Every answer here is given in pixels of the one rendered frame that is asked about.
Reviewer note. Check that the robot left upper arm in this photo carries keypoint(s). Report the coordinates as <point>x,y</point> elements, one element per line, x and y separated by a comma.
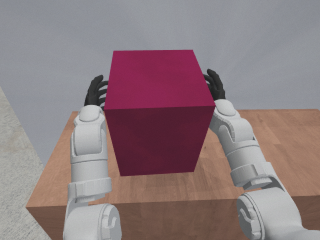
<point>93,222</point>

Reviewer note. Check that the carton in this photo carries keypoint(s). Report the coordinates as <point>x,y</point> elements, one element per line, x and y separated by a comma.
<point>158,109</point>

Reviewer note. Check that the robot left hand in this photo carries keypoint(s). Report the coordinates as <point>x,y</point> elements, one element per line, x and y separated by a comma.
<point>93,93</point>

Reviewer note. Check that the left robot forearm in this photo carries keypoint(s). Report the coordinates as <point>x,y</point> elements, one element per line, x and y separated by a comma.
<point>90,180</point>

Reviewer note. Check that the robot right hand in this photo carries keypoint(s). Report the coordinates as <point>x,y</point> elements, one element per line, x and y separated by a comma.
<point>215,86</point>

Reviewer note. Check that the robot right upper arm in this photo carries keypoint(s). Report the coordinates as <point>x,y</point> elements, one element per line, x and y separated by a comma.
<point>270,214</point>

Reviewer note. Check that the pedestal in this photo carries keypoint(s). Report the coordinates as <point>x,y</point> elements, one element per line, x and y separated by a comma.
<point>199,205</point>

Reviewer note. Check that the right robot forearm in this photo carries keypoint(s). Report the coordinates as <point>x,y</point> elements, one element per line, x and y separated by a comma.
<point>249,168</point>

